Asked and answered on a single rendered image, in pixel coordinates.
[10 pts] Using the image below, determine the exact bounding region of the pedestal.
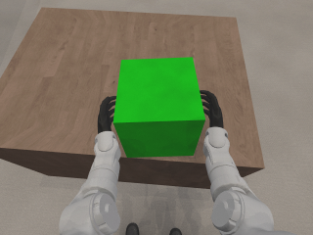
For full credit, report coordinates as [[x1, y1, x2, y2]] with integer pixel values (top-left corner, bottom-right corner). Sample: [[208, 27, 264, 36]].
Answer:
[[0, 7, 265, 189]]

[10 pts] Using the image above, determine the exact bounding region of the left robot forearm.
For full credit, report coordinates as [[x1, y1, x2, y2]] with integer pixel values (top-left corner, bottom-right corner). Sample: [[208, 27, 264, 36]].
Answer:
[[59, 131, 121, 235]]

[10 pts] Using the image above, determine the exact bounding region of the carton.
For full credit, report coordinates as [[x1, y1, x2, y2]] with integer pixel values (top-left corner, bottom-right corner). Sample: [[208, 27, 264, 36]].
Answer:
[[113, 57, 205, 158]]

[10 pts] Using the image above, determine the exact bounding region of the left robot upper arm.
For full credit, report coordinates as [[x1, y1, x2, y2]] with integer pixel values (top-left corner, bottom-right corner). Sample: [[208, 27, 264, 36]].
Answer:
[[59, 192, 120, 235]]

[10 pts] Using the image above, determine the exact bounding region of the robot left hand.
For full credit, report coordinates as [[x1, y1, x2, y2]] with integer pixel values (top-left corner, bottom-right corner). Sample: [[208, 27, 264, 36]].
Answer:
[[97, 96, 116, 134]]

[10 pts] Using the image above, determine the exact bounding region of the left robot foot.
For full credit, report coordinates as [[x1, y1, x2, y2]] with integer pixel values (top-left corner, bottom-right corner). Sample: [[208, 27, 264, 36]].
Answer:
[[125, 222, 140, 235]]

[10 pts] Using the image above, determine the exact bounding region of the right robot upper arm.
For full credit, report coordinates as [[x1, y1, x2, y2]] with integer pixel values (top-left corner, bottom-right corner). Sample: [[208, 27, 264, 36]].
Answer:
[[211, 190, 297, 235]]

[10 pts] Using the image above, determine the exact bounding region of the robot right hand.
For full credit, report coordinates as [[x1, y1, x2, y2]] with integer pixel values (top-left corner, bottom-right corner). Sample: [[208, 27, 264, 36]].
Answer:
[[200, 90, 224, 128]]

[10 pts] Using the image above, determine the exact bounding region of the right robot forearm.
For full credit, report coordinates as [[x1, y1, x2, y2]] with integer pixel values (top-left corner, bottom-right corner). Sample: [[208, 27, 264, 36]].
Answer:
[[202, 126, 261, 202]]

